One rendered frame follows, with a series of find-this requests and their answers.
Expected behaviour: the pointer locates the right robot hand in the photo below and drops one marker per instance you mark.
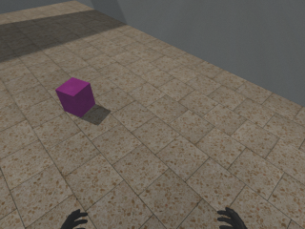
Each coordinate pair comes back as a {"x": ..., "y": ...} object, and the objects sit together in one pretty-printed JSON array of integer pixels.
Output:
[{"x": 234, "y": 219}]

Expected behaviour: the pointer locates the carton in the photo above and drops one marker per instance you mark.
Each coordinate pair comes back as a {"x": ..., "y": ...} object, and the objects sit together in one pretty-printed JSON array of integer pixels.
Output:
[{"x": 76, "y": 96}]

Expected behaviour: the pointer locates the left robot hand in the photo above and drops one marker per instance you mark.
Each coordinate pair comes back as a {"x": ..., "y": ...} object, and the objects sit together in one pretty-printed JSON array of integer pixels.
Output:
[{"x": 72, "y": 221}]

